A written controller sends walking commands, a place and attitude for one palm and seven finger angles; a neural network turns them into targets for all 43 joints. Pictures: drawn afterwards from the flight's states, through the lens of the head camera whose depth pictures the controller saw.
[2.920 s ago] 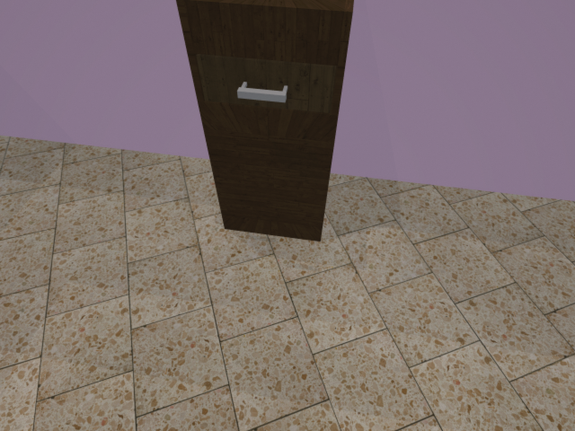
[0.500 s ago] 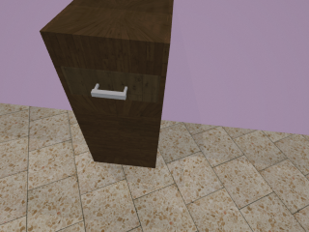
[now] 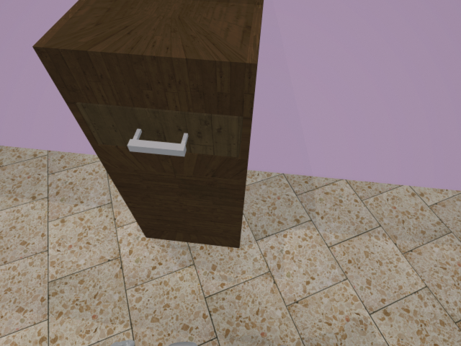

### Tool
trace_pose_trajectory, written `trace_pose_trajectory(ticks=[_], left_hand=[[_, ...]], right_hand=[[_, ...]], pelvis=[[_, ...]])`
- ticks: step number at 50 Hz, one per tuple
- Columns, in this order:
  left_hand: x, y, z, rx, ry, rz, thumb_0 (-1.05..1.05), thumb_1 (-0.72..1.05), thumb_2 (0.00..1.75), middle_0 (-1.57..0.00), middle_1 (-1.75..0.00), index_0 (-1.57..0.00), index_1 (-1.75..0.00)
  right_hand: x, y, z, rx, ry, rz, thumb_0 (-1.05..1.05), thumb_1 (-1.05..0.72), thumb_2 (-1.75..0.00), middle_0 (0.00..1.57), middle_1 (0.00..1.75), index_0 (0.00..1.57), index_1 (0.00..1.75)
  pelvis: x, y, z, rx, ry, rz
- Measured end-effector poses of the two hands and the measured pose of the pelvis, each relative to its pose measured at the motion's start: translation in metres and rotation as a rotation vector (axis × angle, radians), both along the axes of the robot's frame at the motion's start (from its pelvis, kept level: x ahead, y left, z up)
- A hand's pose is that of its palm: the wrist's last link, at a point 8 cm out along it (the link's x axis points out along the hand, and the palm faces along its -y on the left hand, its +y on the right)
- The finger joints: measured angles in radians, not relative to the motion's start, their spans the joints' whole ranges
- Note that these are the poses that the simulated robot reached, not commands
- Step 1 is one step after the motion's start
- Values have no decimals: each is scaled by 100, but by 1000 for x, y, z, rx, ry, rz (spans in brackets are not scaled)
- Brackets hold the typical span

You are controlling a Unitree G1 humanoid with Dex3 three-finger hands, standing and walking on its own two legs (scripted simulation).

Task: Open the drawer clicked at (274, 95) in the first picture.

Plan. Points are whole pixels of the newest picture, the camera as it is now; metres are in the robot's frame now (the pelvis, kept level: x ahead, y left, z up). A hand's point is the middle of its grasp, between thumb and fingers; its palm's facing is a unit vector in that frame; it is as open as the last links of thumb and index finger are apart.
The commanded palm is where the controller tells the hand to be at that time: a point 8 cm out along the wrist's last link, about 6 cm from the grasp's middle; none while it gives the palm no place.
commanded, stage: come to a stop and stand still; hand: left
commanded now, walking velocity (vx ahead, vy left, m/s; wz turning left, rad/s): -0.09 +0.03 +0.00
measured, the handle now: (159, 141) +0.55 +0.20 -0.04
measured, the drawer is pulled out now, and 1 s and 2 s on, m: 0.00 0.00 0.00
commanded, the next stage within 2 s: look again from close up in 0.84 s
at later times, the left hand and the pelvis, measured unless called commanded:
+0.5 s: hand out of the picture +0.00 +0.19 -0.17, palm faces -0.04 -0.97 -0.23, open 7.4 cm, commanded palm none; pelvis -0.05 +0.01 +0.00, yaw -3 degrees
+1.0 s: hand out of the picture -0.06 +0.15 -0.17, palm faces -0.03 -0.99 -0.17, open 7.4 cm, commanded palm none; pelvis -0.05 +0.00 +0.00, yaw -2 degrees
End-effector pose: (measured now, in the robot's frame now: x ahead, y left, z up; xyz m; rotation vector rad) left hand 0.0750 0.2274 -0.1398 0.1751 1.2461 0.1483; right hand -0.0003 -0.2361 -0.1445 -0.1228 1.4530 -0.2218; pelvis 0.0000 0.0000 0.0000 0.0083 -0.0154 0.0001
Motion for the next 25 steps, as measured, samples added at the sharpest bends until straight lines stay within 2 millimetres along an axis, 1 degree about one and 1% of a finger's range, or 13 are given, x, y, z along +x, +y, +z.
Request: trace_pose_trajectory(ticks=[3,5,9,13,16,19,21,25], left_hand=[[1,12,-8,-20,-16,8,0,90,89,-20,-30,-21,-30],[-1,20,-13,-28,-14,16,0,90,89,-20,-30,-21,-30],[-13,33,-9,-20,24,17,0,90,89,-20,-30,-20,-30],[-30,40,-2,-7,48,15,0,90,89,-20,-30,-20,-30],[-43,38,2,5,64,5,0,90,89,-20,-30,-20,-30],[-55,33,3,20,69,-5,1,90,89,-20,-30,-20,-30],[-65,28,2,32,75,-17,0,90,89,-20,-30,-20,-30],[-81,15,6,19,103,-37,1,90,89,-20,-30,-20,-30]], right_hand=[[7,1,6,-42,-41,17,0,-91,-90,20,30,20,30],[9,4,9,-66,-66,31,0,-91,-90,20,30,20,30],[13,14,18,-76,-106,48,0,-91,-90,20,30,20,30],[14,24,19,-53,-133,65,0,-91,-90,20,30,20,30],[10,29,15,-27,-145,57,0,-91,-90,20,30,20,30],[0,24,7,-5,-148,36,0,-92,-90,20,30,20,30],[-8,21,0,12,-145,13,0,-92,-90,20,30,20,30],[-30,17,-1,32,-126,-12,0,-92,-90,20,30,20,30]], pelvis=[[-5,11,-3,-11,-1,4],[-9,17,-5,-9,-7,-1],[-14,24,1,-19,-3,-22],[-21,25,6,-25,5,-30],[-27,24,6,-21,7,-38],[-34,19,3,-4,8,-46],[-39,14,0,7,5,-57],[-46,10,3,1,-7,-47]])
